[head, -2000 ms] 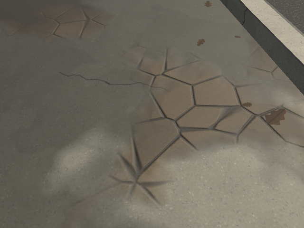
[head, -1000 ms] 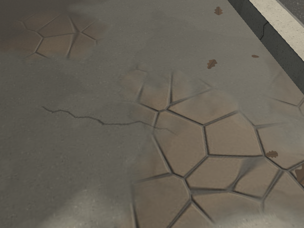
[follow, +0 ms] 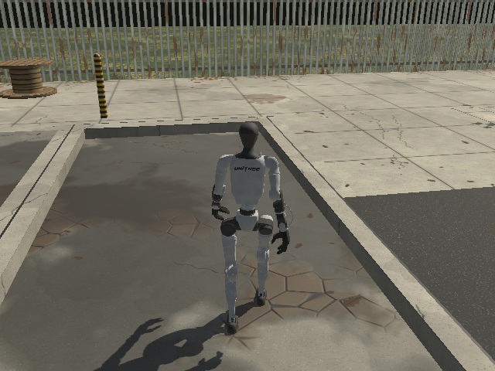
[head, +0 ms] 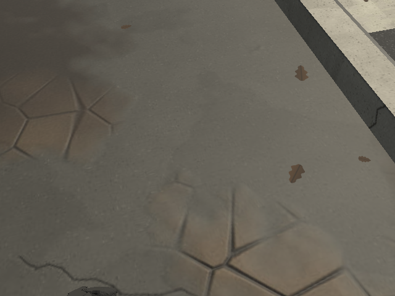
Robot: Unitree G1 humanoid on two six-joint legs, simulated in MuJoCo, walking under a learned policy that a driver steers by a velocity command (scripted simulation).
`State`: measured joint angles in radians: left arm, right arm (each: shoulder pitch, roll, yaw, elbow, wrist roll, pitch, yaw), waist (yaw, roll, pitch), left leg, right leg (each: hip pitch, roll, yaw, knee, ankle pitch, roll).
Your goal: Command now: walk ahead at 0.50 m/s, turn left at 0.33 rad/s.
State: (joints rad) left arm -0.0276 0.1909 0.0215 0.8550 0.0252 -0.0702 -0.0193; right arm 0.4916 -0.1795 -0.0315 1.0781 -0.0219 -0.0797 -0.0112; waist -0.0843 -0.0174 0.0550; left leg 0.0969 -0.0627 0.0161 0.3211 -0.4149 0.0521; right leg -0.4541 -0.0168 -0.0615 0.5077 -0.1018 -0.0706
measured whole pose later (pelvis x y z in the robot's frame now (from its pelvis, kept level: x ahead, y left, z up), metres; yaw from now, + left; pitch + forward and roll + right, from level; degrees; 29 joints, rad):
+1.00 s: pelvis +0.33 +0.04 +0.01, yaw +33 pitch +2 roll -1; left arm 0.13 0.26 0.06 0.79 0.02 0.05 0.04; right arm 0.26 -0.27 -0.09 0.82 -0.02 0.03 -0.01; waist -0.05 -0.01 0.04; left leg -0.32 -0.16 -0.14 0.40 -0.09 0.11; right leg -0.49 -0.02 0.08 0.89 -0.36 0.05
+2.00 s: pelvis +0.40 +0.01 +0.01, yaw +38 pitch -1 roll +1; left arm 0.31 0.26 0.05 0.97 0.03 -0.05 -0.01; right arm 0.32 -0.26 -0.05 1.07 -0.02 -0.01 0.00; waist 0.01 0.03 0.00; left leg -0.20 -0.02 -0.07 0.72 -0.44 0.08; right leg -0.20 0.03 -0.06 0.50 -0.28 -0.07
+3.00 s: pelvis +0.79 +0.32 -0.01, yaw +32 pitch +0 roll +1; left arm 0.11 0.20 0.03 0.91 0.02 -0.07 -0.01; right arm 0.33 -0.19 -0.02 1.01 -0.01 -0.06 -0.04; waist -0.02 0.00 0.10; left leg -0.23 -0.05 0.08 1.07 -0.52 0.03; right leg -0.44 0.08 -0.08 0.56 -0.14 -0.14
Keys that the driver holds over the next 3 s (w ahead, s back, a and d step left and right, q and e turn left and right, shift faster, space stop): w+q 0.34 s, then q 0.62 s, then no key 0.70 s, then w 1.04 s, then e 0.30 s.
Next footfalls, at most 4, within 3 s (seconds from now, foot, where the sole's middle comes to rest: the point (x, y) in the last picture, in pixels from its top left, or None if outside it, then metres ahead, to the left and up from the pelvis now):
0.52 left None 0.39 0.12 -0.76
1.16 right None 0.44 -0.05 -0.76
1.50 left None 0.28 0.10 -0.76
2.42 left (106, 249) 0.64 0.30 -0.76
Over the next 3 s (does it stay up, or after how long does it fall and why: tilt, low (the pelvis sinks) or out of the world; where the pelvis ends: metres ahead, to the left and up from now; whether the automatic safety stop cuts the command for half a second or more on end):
stays up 0.79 0.32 -0.01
